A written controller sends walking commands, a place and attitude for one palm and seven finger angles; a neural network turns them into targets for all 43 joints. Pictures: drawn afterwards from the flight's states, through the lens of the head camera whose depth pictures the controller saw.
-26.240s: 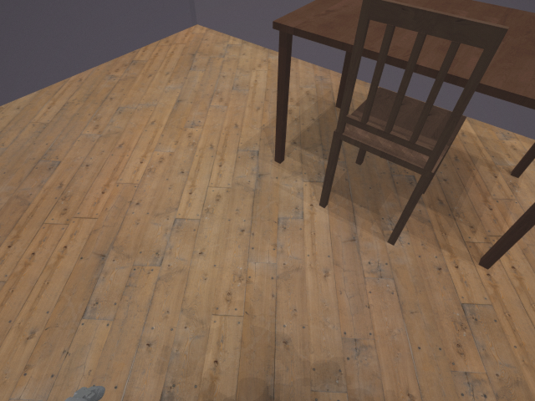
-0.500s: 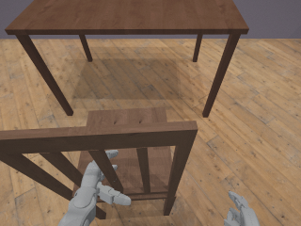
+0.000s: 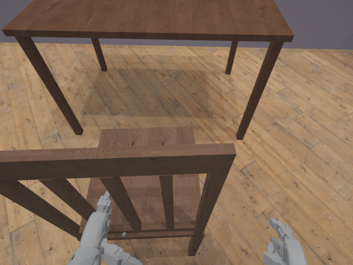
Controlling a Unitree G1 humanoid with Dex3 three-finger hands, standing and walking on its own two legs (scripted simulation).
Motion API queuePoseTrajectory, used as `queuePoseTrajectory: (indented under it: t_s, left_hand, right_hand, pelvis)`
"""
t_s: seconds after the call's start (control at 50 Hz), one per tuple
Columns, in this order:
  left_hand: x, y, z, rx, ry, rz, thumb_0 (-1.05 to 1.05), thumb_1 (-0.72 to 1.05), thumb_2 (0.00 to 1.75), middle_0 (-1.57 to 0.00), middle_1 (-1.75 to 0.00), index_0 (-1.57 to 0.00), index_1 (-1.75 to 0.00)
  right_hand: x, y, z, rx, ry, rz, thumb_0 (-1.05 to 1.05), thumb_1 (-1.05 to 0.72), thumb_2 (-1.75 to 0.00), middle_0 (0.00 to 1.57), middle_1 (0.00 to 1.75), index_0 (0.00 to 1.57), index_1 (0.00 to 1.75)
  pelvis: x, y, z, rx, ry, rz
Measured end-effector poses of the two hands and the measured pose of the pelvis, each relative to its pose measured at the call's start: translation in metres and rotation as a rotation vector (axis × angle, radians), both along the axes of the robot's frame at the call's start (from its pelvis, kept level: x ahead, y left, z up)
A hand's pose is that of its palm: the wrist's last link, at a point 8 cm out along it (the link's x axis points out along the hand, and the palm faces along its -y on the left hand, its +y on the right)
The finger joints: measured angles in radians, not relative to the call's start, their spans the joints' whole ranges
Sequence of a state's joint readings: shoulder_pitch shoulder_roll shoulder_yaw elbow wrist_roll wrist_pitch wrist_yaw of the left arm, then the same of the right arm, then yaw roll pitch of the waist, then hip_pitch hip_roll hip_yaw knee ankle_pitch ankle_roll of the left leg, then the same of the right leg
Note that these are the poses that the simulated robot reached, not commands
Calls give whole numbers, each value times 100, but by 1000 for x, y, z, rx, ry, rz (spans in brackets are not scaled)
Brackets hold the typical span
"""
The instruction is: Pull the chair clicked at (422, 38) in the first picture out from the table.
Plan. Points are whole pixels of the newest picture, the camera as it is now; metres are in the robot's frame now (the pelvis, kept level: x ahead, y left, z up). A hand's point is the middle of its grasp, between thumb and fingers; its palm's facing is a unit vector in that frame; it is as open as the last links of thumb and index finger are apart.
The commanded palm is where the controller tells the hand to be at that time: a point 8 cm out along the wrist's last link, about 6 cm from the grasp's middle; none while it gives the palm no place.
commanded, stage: draw the fingers out of the gap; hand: left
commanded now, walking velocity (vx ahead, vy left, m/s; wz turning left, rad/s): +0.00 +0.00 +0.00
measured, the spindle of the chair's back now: (126, 207) +0.25 +0.12 -0.01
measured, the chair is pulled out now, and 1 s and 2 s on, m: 0.59 0.59 0.58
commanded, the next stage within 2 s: draw the hand back to the body in 0.54 s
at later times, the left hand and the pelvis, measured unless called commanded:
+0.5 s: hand out of the picture +0.13 +0.12 -0.03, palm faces -0.02 -0.99 -0.12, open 17.5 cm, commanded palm +0.10 +0.17 -0.01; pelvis -0.01 +0.00 -0.01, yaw +1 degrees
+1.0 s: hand out of the picture +0.13 +0.15 +0.05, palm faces +0.03 -1.00 -0.06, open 17.5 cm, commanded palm +0.08 +0.21 +0.06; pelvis -0.03 +0.01 -0.04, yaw +0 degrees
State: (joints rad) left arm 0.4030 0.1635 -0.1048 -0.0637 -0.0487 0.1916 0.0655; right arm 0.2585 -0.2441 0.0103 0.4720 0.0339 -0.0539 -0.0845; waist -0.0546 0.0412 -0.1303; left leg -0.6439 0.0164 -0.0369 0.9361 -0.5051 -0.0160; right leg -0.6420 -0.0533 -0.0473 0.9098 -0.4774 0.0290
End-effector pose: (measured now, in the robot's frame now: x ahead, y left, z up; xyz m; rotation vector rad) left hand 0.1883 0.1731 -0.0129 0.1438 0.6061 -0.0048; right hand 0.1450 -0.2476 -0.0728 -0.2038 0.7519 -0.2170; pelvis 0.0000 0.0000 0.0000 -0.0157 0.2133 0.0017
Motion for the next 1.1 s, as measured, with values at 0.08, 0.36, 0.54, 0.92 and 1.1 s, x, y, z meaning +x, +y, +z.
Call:
queuePoseTrajectory:
  t_s: [0.08, 0.36, 0.54, 0.92, 1.1]
  left_hand:
    - [-16, 0, 1, 5, 2, 9, -1, -54, 21, -2, -1, 0, -1]
    - [-58, 2, 3, 4, 8, 26, -1, -54, 21, -1, 0, 0, 0]
    - [-81, 2, 5, -12, 24, 25, -1, -54, 21, 0, 0, 0, 0]
    - [-85, 23, 47, -113, -424, 72, -1, -54, 21, 0, 0, -1, -1]
    - [-84, 41, 85, -49, -521, 33, -1, -55, 21, 0, 0, -1, -1]
  right_hand:
    - [0, 3, -2, 1, -10, 5, 1, -90, -90, 20, 30, 20, 30]
    - [10, 15, -2, 8, -84, 30, 1, -90, -90, 20, 30, 20, 30]
    - [15, 18, 4, 4, -129, 22, 1, -90, -90, 21, 30, 20, 30]
    - [18, 27, -20, 36, -130, 39, 1, -90, -90, 20, 30, 20, 30]
    - [14, 38, -25, 107, -108, 17, 1, -90, -90, 20, 30, 20, 30]
  pelvis:
    - [-2, 0, -3, -2, 2, 5]
    - [-11, 1, -12, -9, 3, 17]
    - [-13, 4, -15, -14, 3, 17]
    - [-22, 7, -36, -25, 42, 12]
    - [-27, 6, -30, -28, 0, 12]
